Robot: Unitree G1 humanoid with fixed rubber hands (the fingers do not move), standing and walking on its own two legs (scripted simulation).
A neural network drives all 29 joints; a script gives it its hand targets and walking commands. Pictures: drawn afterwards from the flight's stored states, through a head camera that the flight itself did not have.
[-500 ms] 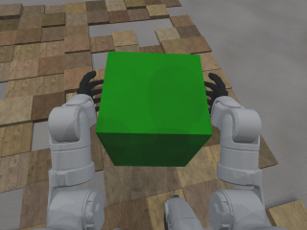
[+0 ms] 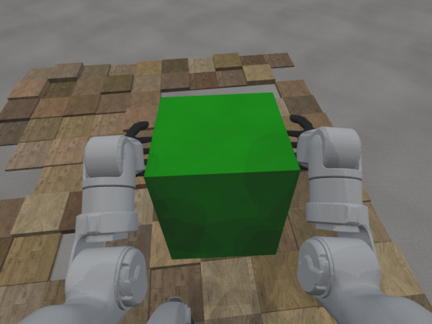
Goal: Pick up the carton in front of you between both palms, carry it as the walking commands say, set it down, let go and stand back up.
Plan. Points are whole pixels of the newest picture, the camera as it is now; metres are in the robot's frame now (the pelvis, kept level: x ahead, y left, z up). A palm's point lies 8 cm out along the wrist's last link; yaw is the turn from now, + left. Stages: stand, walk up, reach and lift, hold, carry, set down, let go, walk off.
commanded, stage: carry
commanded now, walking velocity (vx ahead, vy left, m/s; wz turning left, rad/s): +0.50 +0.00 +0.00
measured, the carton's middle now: (220, 179) +0.37 +0.01 +0.06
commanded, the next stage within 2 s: none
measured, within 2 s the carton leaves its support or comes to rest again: neither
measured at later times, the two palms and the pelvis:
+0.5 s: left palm (165, 66) +0.71 +0.16 +0.10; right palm (279, 68) +0.70 -0.14 +0.10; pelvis +0.34 +0.02 -0.02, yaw +1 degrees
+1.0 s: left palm (159, 16) +0.99 +0.22 +0.12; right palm (251, 13) +0.99 -0.08 +0.12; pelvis +0.63 +0.05 +0.00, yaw +2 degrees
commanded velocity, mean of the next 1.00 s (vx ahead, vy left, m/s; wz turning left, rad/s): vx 0.50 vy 0.00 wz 0.00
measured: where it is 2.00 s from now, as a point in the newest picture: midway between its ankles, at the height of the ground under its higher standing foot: (225, 140)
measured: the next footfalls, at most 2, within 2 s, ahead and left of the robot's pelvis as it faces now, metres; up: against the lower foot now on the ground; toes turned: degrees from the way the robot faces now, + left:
left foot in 0.12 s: +0.26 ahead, +0.13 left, -0.02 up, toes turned +7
right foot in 0.52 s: +0.53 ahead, -0.08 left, +0.01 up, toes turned -6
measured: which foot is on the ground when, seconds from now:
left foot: up 0.00-0.10, down 0.12-0.52, up 0.54-0.86, down 0.88-1.00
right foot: down 0.00-0.16, up 0.18-0.50, down 0.52-0.90, up 0.92-1.00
